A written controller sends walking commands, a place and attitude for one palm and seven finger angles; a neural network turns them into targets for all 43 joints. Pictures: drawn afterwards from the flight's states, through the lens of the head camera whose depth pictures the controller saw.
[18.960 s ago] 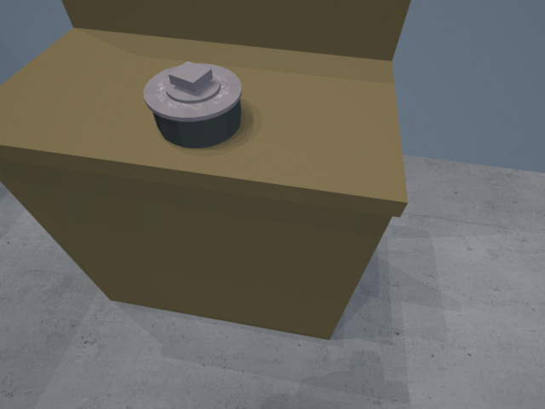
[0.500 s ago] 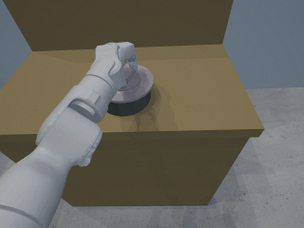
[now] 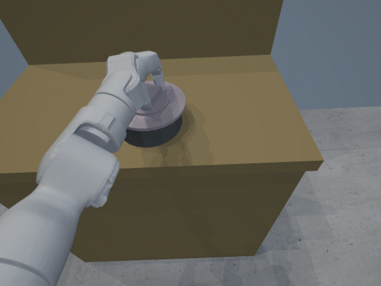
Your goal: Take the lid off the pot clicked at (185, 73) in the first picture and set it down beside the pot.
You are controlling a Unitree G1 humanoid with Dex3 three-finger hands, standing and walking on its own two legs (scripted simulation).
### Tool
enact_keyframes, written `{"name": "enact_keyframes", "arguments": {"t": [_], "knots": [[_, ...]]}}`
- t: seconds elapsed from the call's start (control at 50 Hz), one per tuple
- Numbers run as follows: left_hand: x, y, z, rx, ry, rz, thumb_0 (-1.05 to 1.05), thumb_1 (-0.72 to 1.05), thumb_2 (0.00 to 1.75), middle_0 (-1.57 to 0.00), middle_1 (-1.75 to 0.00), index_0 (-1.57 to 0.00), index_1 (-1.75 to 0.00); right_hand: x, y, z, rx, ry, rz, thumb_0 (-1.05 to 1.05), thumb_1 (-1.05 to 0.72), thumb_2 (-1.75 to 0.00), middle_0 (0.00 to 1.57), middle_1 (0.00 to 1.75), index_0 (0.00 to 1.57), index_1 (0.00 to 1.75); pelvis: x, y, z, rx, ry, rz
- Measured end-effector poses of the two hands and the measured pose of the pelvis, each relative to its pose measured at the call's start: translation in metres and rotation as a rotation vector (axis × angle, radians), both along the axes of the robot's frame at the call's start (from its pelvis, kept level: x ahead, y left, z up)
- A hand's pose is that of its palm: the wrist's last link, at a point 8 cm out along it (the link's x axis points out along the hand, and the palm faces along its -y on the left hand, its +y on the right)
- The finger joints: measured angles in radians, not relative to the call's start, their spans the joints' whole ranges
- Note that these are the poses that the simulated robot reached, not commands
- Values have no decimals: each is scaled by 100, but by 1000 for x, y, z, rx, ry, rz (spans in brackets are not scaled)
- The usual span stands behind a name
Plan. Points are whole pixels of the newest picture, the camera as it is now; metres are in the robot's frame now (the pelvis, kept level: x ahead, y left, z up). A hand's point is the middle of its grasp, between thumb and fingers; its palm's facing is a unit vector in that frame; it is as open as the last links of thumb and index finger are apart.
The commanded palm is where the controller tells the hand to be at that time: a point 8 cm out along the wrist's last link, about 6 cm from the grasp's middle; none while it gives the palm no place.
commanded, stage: close the fingers and squeeze the knob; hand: left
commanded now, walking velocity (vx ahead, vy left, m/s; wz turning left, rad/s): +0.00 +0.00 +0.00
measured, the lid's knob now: (146, 93) +0.49 +0.08 +0.16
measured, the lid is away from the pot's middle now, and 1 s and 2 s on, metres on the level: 0.01 0.01 0.02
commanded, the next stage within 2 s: lift the lid straight up in 0.62 s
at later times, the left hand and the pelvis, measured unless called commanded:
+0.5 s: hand (143, 94) +0.46 +0.08 +0.18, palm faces -0.38 -0.08 -0.92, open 8.8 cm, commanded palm +0.46 +0.08 +0.24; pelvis +0.00 +0.01 +0.00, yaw +0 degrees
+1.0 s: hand (143, 93) +0.46 +0.08 +0.19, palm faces -0.39 -0.05 -0.92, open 8.8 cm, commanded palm +0.46 +0.07 +0.26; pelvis +0.00 +0.01 +0.00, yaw +0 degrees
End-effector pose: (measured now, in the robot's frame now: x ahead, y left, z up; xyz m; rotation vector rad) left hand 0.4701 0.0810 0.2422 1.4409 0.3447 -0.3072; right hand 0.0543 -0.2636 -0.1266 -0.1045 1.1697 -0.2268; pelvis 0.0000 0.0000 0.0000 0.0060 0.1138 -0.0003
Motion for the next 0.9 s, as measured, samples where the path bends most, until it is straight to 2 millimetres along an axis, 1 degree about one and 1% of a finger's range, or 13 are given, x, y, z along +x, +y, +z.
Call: {"name": "enact_keyframes", "arguments": {"t": [0.08,0.3,0.64,0.9], "knots": [[-1,-1,-1,29,-18,-16,1,9,85,-53,-99,-55,-99,2,1,0,4,-3,2,0,-91,-90,20,30,20,30,0,1,0,-1,1,2],[-2,1,-1,9,-18,-17,1,11,85,-52,-100,-53,-98,8,8,1,8,-17,5,0,-91,-90,20,30,20,30,0,6,0,-3,-3,1],[-8,0,-2,33,-33,-20,0,14,86,-51,-98,-50,-97,4,17,-3,25,-13,13,0,-91,-90,20,30,20,30,-2,11,0,-2,-7,5],[-8,0,-1,41,-20,-17,0,16,85,-51,-97,-49,-97,5,16,-3,17,-27,24,0,-91,-90,20,30,20,30,-3,10,0,-2,-5,9]]}}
